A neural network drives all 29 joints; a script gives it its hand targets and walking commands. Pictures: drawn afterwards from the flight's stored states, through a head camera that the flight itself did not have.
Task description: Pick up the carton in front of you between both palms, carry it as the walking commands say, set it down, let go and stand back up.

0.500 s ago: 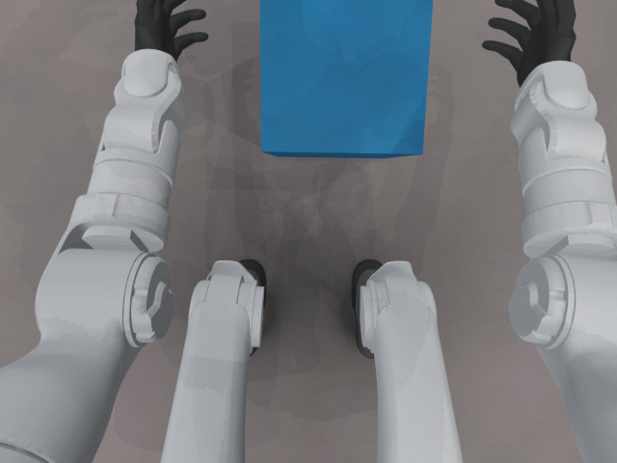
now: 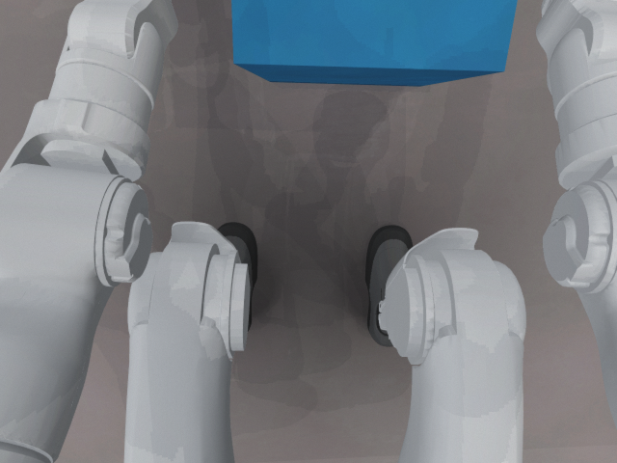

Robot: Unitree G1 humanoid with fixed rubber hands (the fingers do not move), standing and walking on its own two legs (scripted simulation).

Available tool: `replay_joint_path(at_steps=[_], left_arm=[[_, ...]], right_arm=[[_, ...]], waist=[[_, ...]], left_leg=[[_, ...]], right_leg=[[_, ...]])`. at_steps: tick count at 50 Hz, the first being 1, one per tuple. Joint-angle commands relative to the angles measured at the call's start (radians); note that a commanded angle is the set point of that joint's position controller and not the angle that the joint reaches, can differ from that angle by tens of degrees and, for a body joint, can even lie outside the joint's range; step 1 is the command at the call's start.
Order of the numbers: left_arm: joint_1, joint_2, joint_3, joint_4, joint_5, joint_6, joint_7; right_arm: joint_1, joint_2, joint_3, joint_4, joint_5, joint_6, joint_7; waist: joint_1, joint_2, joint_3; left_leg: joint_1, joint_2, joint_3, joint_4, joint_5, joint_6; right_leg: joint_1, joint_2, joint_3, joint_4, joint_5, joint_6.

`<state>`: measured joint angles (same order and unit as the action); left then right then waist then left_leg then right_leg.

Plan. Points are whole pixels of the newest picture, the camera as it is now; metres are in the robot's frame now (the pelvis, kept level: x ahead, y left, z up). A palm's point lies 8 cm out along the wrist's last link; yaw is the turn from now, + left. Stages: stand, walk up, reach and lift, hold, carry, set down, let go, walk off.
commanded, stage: reach and lift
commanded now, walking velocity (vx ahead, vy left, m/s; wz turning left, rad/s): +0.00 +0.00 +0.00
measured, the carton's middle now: out of the picture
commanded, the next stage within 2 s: none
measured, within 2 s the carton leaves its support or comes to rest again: leaves its support in 0.80 s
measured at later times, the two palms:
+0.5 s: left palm out of the picture +0.56 +0.11 -0.18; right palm out of the picture +0.55 -0.19 -0.17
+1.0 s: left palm out of the picture +0.54 +0.11 -0.08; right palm out of the picture +0.52 -0.19 -0.08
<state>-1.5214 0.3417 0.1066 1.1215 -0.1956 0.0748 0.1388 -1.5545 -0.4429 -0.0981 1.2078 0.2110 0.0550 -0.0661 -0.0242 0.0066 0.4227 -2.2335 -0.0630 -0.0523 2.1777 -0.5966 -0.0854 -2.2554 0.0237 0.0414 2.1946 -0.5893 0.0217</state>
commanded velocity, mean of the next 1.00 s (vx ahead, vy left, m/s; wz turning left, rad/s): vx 0.00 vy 0.00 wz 0.00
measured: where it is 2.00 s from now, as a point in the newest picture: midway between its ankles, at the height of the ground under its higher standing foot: (309, 302)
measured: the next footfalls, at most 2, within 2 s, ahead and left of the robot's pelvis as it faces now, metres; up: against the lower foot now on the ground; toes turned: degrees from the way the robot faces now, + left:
none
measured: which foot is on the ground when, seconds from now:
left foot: down 0.00-1.00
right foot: down 0.00-1.00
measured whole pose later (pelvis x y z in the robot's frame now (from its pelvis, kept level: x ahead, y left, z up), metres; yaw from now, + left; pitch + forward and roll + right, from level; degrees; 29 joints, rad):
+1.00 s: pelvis +0.00 +0.01 +0.02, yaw -1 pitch +41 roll +1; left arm -1.22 0.10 0.33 0.76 -0.02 0.28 0.18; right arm -1.23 -0.20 -0.27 0.79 0.02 0.31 -0.10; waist -0.03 0.04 0.08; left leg -2.23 -0.13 -0.08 2.11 -0.60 -0.11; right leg -2.25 0.08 0.08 2.12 -0.58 0.08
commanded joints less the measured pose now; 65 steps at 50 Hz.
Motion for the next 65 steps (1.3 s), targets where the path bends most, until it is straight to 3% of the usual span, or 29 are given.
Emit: replay_joint_path(at_steps=[1,4,11,19,22,24,26,28,32,37,42,44,46,48,52,54,59,65], left_arm=[[-0.271,0.095,-0.023,-0.13,-0.023,-0.035,0.0],[-0.233,0.088,-0.032,-0.141,-0.034,-0.039,0.007],[-0.193,0.076,0.004,-0.077,-0.006,-0.035,0.01],[-0.302,-0.011,-0.046,-0.075,-0.029,-0.029,0.0],[-0.324,-0.071,-0.025,-0.071,0.011,-0.024,-0.001],[-0.391,-0.274,-0.049,-0.096,0.048,-0.012,-0.036],[-0.493,-0.622,-0.092,-0.095,0.076,0.013,-0.124],[-0.508,-0.841,-0.077,-0.114,0.119,0.046,-0.202],[-0.487,-1.0,-0.073,-0.19,0.136,0.098,-0.277],[-0.497,-1.107,-0.175,-0.298,0.066,0.111,-0.275],[-0.529,-1.238,-0.299,-0.481,-0.014,0.137,-0.251],[-0.518,-1.283,-0.334,-0.553,-0.01,0.158,-0.236],[-0.491,-1.298,-0.344,-0.591,0.01,0.179,-0.227],[-0.436,-1.317,-0.315,-0.553,0.049,0.201,-0.233],[-0.326,-1.316,-0.133,-0.351,0.196,0.24,-0.256],[-0.31,-1.306,-0.046,-0.292,0.259,0.251,-0.267],[-0.332,-1.304,0.031,-0.263,0.318,0.253,-0.281],[-0.333,-1.36,-0.01,-0.31,0.305,0.276,-0.3]], right_arm=[[-0.248,-0.135,0.001,-0.104,0.012,-0.035,-0.011],[-0.224,-0.116,0.008,-0.127,0.018,-0.038,-0.018],[-0.204,-0.085,0.006,-0.1,0.007,-0.03,-0.009],[-0.296,-0.003,0.047,-0.09,0.021,-0.024,0.003],[-0.319,0.048,0.026,-0.08,-0.022,-0.019,0.006],[-0.392,0.285,0.076,-0.098,-0.035,-0.005,0.052],[-0.494,0.635,0.124,-0.111,-0.061,0.021,0.142],[-0.498,0.841,0.106,-0.149,-0.098,0.058,0.219],[-0.462,0.989,0.095,-0.221,-0.117,0.11,0.303],[-0.481,1.079,0.199,-0.374,-0.051,0.134,0.308],[-0.523,1.186,0.307,-0.646,0.005,0.162,0.273],[-0.491,1.241,0.336,-0.696,-0.001,0.187,0.257],[-0.431,1.279,0.347,-0.716,-0.019,0.212,0.244],[-0.36,1.318,0.322,-0.659,-0.055,0.238,0.245],[-0.262,1.342,0.169,-0.442,-0.182,0.278,0.271],[-0.252,1.333,0.089,-0.384,-0.244,0.288,0.282],[-0.274,1.328,-0.008,-0.355,-0.319,0.288,0.296],[-0.275,1.378,0.012,-0.396,-0.321,0.308,0.305]], waist=[[-0.043,0.02,-1.355],[-0.037,0.014,-1.406],[-0.017,-0.005,-1.259],[-0.033,0.013,-1.215],[-0.044,0.02,-1.19],[-0.02,0.014,-1.17],[-0.023,0.015,-1.129],[-0.036,0.031,-1.078],[-0.042,0.037,-1.069],[-0.058,0.031,-1.314],[-0.066,0.0,-1.859],[-0.064,-0.019,-2.006],[-0.061,-0.028,-2.023],[-0.048,-0.025,-1.887],[-0.015,-0.016,-1.475],[-0.009,-0.013,-1.388],[-0.016,-0.005,-1.402],[-0.025,0.002,-1.554]], left_leg=[[0.589,0.01,0.121,-0.09,0.438,0.022],[0.612,0.002,0.126,-0.083,0.47,0.024],[0.521,0.002,0.121,-0.114,0.365,0.026],[0.551,-0.007,0.115,-0.139,0.305,0.029],[0.573,-0.021,0.114,-0.14,0.287,0.027],[0.589,-0.038,0.115,-0.138,0.282,0.036],[0.553,-0.056,0.118,-0.131,0.271,0.043],[0.524,-0.072,0.131,-0.117,0.251,0.047],[0.463,-0.082,0.143,-0.11,0.267,0.06],[0.551,-0.085,0.152,-0.09,0.395,0.062],[0.688,-0.106,0.17,-0.102,0.584,0.048],[0.705,-0.117,0.178,-0.134,0.61,0.039],[0.72,-0.125,0.178,-0.171,0.584,0.038],[0.673,-0.129,0.176,-0.227,0.489,0.038],[0.521,-0.123,0.169,-0.35,0.216,0.048],[0.507,-0.125,0.165,-0.402,0.153,0.055],[0.545,-0.127,0.159,-0.496,0.119,0.06],[0.661,-0.127,0.16,-0.581,0.129,0.051]], right_leg=[[0.677,-0.002,-0.059,-0.14,0.506,0.015],[0.707,0.002,-0.063,-0.132,0.538,0.016],[0.601,-0.001,-0.064,-0.154,0.412,0.021],[0.549,0.002,-0.073,-0.18,0.321,0.009],[0.554,0.011,-0.077,-0.188,0.3,0.011],[0.559,0.028,-0.079,-0.184,0.286,0.011],[0.54,0.05,-0.082,-0.177,0.282,0.001],[0.498,0.066,-0.098,-0.165,0.269,0.001],[0.455,0.074,-0.113,-0.159,0.289,-0.011],[0.583,0.08,-0.122,-0.146,0.431,-0.01],[0.934,0.089,-0.124,-0.14,0.732,0.004],[0.995,0.099,-0.132,-0.158,0.781,0.014],[0.982,0.11,-0.141,-0.198,0.737,0.023],[0.887,0.115,-0.146,-0.258,0.608,0.027],[0.634,0.118,-0.15,-0.389,0.272,0.015],[0.591,0.122,-0.15,-0.441,0.19,0.005],[0.631,0.128,-0.144,-0.525,0.151,-0.005],[0.773,0.129,-0.148,-0.605,0.162,0.0]])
